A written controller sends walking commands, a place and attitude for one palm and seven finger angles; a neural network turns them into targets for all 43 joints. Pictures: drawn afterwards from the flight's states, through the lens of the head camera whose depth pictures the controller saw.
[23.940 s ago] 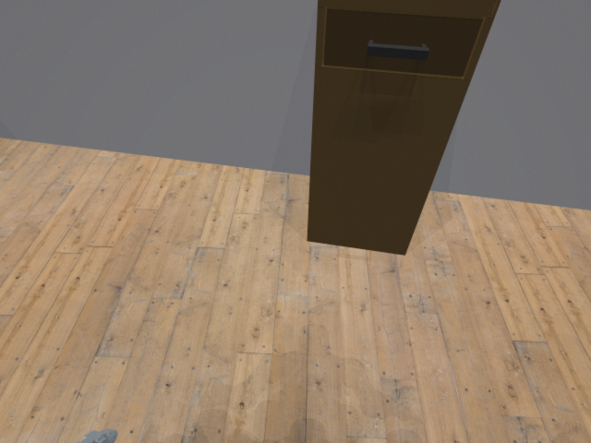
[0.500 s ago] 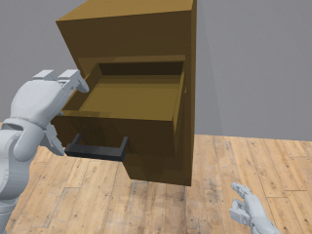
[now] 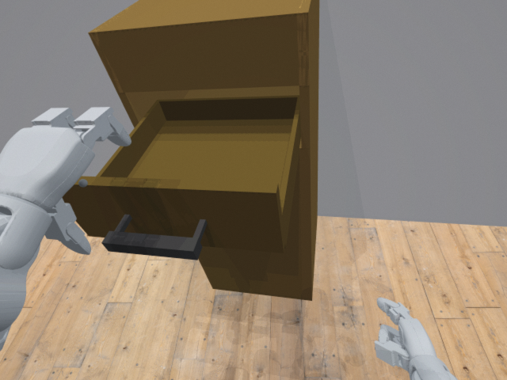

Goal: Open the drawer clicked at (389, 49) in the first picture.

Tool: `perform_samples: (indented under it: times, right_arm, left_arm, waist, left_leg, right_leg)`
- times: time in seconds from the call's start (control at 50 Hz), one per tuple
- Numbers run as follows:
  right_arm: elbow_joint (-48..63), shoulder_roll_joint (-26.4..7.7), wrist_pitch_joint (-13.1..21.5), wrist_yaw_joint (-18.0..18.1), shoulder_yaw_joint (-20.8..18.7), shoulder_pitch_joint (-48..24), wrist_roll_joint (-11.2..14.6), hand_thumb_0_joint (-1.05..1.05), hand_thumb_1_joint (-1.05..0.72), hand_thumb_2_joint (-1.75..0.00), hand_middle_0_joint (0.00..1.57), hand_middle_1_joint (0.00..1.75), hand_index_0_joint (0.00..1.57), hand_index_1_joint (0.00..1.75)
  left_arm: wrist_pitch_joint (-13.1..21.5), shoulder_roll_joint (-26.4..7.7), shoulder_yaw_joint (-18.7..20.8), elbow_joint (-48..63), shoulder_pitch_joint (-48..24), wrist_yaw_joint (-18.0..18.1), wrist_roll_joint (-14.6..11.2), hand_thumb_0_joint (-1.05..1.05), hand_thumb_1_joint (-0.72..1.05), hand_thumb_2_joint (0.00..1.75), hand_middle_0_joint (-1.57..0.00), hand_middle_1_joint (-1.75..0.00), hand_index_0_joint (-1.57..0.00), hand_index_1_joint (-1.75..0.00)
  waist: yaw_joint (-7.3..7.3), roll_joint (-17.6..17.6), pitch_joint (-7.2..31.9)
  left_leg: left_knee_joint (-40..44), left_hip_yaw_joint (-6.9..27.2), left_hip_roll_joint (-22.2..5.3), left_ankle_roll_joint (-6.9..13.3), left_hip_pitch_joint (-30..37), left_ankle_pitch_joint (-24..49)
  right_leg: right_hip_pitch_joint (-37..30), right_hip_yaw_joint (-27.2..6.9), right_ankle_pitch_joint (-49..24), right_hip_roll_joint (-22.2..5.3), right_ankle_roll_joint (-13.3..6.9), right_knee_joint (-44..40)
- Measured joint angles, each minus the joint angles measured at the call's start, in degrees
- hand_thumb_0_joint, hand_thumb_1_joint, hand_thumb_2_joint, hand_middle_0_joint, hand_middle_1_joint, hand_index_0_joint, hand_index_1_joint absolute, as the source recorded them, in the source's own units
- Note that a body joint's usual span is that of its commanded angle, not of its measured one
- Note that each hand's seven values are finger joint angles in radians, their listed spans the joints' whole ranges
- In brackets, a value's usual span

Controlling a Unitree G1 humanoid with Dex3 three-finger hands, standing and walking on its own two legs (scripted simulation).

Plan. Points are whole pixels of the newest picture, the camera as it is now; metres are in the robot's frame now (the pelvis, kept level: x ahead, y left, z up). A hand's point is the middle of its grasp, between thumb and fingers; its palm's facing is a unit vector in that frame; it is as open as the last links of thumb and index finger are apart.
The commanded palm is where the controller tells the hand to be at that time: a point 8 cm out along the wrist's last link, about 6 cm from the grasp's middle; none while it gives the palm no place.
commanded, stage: draw the hand back to the body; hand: left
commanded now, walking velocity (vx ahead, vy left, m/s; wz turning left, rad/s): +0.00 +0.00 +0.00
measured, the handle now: (157, 233) +0.29 +0.21 +0.10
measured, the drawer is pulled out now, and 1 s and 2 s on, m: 0.30 0.30 0.30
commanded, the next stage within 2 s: step back with the hand held close in 1.34 s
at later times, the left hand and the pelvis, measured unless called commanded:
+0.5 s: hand (51, 186) +0.22 +0.22 +0.29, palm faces +0.47 -0.70 -0.53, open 13.6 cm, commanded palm +0.17 +0.26 +0.30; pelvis +0.00 +0.00 +0.00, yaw +0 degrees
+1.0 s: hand (26, 171) +0.22 +0.24 +0.30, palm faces +0.57 -0.75 -0.34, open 9.9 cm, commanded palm +0.17 +0.29 +0.30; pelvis +0.03 +0.01 +0.00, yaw -1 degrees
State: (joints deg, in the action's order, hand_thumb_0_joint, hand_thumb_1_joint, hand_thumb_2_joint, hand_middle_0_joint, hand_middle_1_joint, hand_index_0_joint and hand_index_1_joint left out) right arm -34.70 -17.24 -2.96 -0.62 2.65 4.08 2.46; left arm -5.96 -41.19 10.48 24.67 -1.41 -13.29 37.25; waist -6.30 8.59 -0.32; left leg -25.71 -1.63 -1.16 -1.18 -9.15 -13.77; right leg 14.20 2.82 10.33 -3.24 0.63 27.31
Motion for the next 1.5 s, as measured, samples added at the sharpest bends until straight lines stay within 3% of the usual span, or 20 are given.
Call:
perform_samples:
  times: [0.12,0.24,0.36,0.4,0.44,0.46,0.5,0.56,0.66,0.8,0.98,1.22,1.46,1.5]
  right_arm:
    - [-0.1,-0.7,0.1,0.5,-0.1,0.0,0.1,0.01,-0.91,-0.9,0.2,0.3,0.19,0.3]
    - [0.2,-0.3,1.0,1.0,-0.1,0.0,-0.4,0.02,-0.91,-0.9,0.2,0.3,0.19,0.3]
    - [0.2,0.2,1.5,0.9,0.0,0.0,-0.3,0.01,-0.91,-0.9,0.2,0.3,0.19,0.3]
    - [0.1,0.7,3.5,1.9,-0.2,0.0,-0.6,0.01,-0.91,-0.9,0.2,0.3,0.2,0.3]
    - [-0.6,2.1,6.2,3.1,0.0,0.1,-0.9,0.01,-0.91,-0.9,0.2,0.3,0.2,0.3]
    - [-0.9,2.8,7.4,3.6,0.1,0.5,-0.9,0.01,-0.91,-0.9,0.2,0.3,0.2,0.3]
    - [-2.0,3.8,9.6,4.6,0.2,1.7,-1.3,0.01,-0.91,-0.9,0.2,0.3,0.2,0.3]
    - [-3.6,4.7,11.8,5.3,0.0,3.9,-1.8,0.01,-0.91,-0.9,0.2,0.3,0.2,0.3]
    - [-5.4,4.8,13.4,5.4,-0.8,6.3,-2.7,0.01,-0.91,-0.9,0.2,0.3,0.2,0.3]
    - [-5.6,4.1,13.8,4.8,-2.3,6.8,-3.0,0.02,-0.91,-0.9,0.2,0.3,0.2,0.3]
    - [-4.4,4.8,12.1,4.5,-2.4,5.0,-2.6,0.02,-0.91,-0.9,0.2,0.3,0.2,0.3]
    - [-3.7,5.7,11.5,4.7,-1.5,4.0,-2.9,0.01,-0.91,-0.9,0.2,0.3,0.2,0.3]
    - [-3.8,5.5,11.2,4.8,-1.7,4.6,-2.7,0.01,-0.9,-0.9,0.2,0.3,0.2,0.3]
    - [-2.8,5.1,10.4,4.5,-1.4,4.8,-2.4,0.01,-0.91,-0.9,0.2,0.3,0.2,0.3]
  left_arm:
    - [-1.8,0.3,0.2,0.7,1.9,-0.8,0.1,0.0,-0.49,0.3,-0.32,-1.2,-0.32,-1.2]
    - [1.1,-0.6,0.7,3.8,5.7,-0.9,-0.8,0.0,-0.49,0.3,-0.32,-1.2,-0.32,-1.2]
    - [2.3,-2.4,4.2,4.7,7.7,0.4,-2.7,0.0,-0.49,0.3,-0.33,-1.2,-0.32,-1.2]
    - [5.1,1.0,8.0,4.2,7.9,3.6,-17.7,-0.01,-0.49,0.3,-0.33,-1.2,-0.33,-1.2]
    - [9.3,6.3,11.8,4.9,9.4,8.4,-29.1,-0.01,-0.47,0.31,-0.33,-1.19,-0.33,-1.19]
    - [10.9,9.1,13.0,5.8,9.7,10.3,-32.8,-0.01,-0.46,0.32,-0.32,-1.18,-0.32,-1.18]
    - [14.0,13.7,14.2,7.4,9.6,13.6,-37.2,-0.01,-0.43,0.33,-0.32,-1.16,-0.32,-1.16]
    - [17.2,19.2,14.4,8.2,8.6,17.1,-39.9,-0.01,-0.36,0.36,-0.31,-1.12,-0.31,-1.12]
    - [18.5,22.0,14.5,8.7,9.0,19.5,-40.3,-0.01,-0.23,0.42,-0.3,-1.02,-0.29,-1.03]
    - [19.1,19.7,15.1,12.2,13.0,19.5,-40.0,-0.01,0.0,0.52,-0.28,-0.88,-0.28,-0.88]
    - [18.1,18.3,18.2,11.5,13.9,19.3,-40.7,0.0,0.31,0.65,-0.26,-0.68,-0.26,-0.68]
    - [15.8,20.3,17.5,11.7,14.1,20.0,-40.8,0.0,0.72,0.83,-0.23,-0.41,-0.23,-0.41]
    - [15.2,20.0,17.7,11.1,13.3,20.2,-41.0,0.0,0.87,0.9,-0.22,-0.31,-0.21,-0.31]
    - [16.3,19.1,19.1,11.0,13.4,20.1,-40.7,0.01,0.88,0.9,-0.22,-0.31,-0.21,-0.31]
  waist:
    - [-0.56,0.2,-0.2]
    - [-0.54,0.0,-0.2]
    - [-0.78,-0.4,-0.2]
    - [-0.31,-0.1,-1.4]
    - [0.67,-0.8,-2.3]
    - [0.98,-1.5,-2.7]
    - [1.19,-2.8,-3.2]
    - [1.48,-4.4,-3.4]
    - [2.14,-5.7,-3.5]
    - [2.86,-5.4,-2.9]
    - [2.02,-4.4,-2.0]
    - [0.69,-4.5,-1.7]
    - [1.22,-4.8,-2.0]
    - [2.15,-4.8,-1.6]
  left_leg:
    - [-0.4,0.4,0.3,0.1,-0.4,0.0]
    - [-0.6,0.6,0.3,0.2,-0.1,-0.2]
    - [-0.7,0.7,0.1,0.1,0.1,-0.3]
    - [-0.9,1.1,-0.2,0.1,0.7,-0.4]
    - [-0.7,1.0,-0.7,0.1,1.3,-0.5]
    - [-0.4,0.9,-0.9,0.0,1.8,-0.5]
    - [0.1,0.6,-1.4,-0.1,2.8,-0.6]
    - [1.1,0.4,-1.7,-0.3,4.4,-0.7]
    - [1.7,-0.1,-1.9,-0.2,6.2,-1.2]
    - [1.3,-0.8,-1.7,0.2,6.7,-2.5]
    - [1.2,-0.9,-1.2,0.5,6.4,-2.9]
    - [0.5,-0.2,-1.1,0.5,6.3,-3.1]
    - [0.2,-0.2,-1.4,0.3,6.3,-2.9]
    - [-0.7,0.2,-1.5,0.3,4.5,-2.9]
  right_leg:
    - [0.1,0.3,0.1,-0.3,0.1,0.4]
    - [-0.4,0.6,0.3,-0.4,0.2,0.3]
    - [-0.8,0.7,0.2,-0.2,0.2,0.0]
    - [-2.0,1.1,-0.3,0.2,0.1,-1.1]
    - [-2.9,1.0,-0.8,0.7,0.0,-2.1]
    - [-3.4,1.0,-1.0,1.0,-0.1,-2.6]
    - [-4.5,0.8,-1.2,1.5,-0.2,-3.6]
    - [-6.1,0.7,-1.3,1.8,-0.3,-4.7]
    - [-7.7,0.2,-0.9,2.0,-0.2,-5.4]
    - [-7.9,-0.5,0.0,1.8,0.3,-5.0]
    - [-7.5,-0.6,0.6,1.3,0.7,-4.6]
    - [-7.8,0.0,0.9,1.2,0.7,-4.1]
    - [-7.8,0.0,0.6,1.5,0.4,-3.9]
    - [-6.6,0.4,0.5,1.6,0.4,-3.7]
